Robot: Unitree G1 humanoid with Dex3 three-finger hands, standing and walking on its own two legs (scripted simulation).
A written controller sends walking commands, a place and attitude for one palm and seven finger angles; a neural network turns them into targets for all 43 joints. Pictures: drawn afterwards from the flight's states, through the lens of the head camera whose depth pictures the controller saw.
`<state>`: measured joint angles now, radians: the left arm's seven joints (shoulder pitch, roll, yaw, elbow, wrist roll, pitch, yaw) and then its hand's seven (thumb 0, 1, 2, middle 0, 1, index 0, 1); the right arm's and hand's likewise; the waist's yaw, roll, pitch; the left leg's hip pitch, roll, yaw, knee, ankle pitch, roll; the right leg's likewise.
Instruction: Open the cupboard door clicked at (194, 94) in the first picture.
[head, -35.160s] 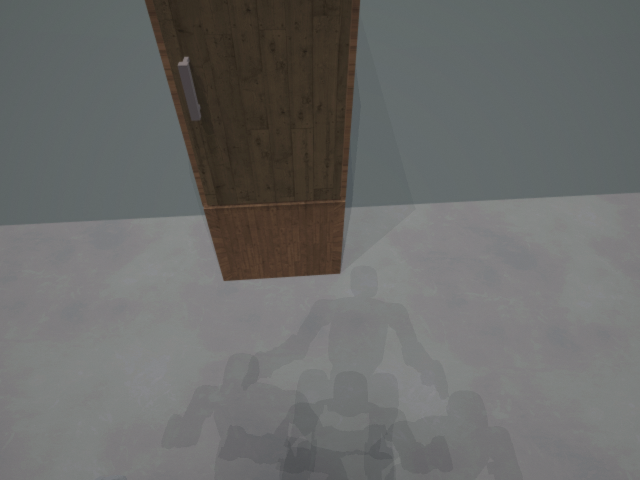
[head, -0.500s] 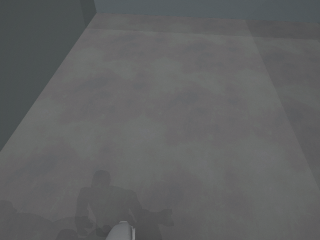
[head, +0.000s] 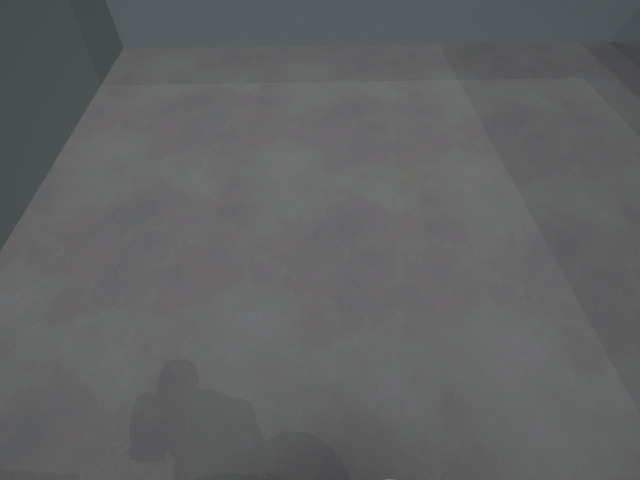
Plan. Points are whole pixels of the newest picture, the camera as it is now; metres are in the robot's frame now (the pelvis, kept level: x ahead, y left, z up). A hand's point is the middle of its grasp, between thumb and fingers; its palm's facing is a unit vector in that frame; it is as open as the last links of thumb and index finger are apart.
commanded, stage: turn to face it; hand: left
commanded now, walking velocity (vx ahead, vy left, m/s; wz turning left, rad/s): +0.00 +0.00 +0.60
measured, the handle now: out of the picture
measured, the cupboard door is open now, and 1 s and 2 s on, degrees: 38 38 38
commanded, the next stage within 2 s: none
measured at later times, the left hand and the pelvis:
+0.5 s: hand (179, 467) +0.17 +0.20 -0.15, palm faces +0.30 -0.92 -0.24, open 7.4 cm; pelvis +0.11 -0.02 +0.00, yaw +17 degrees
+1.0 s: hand out of the picture +0.01 +0.13 -0.17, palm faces +0.62 -0.74 -0.25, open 7.4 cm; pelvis +0.14 -0.03 +0.00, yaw +37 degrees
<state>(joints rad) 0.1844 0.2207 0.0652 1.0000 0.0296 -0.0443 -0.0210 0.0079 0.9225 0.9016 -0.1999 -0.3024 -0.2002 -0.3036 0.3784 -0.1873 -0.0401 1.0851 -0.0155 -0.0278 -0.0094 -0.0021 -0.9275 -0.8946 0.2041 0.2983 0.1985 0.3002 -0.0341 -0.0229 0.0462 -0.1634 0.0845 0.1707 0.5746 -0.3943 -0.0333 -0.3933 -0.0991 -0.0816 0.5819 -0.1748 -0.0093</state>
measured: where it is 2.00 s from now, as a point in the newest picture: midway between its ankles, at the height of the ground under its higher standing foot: outside the picture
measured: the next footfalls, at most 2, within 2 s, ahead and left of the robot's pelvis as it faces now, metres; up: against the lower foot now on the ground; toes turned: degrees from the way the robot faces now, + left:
left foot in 0.24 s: +0.11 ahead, +0.13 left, +0.00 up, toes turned +16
right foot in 0.52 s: +0.19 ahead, -0.12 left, +0.00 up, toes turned +14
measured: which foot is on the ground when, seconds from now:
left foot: down 0.00-0.00, up 0.02-0.22, down 0.24-0.52, up 0.54-0.96, down 0.98-1.00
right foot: down 0.00-0.24, up 0.26-0.50, down 0.52-0.98, up 1.00-1.00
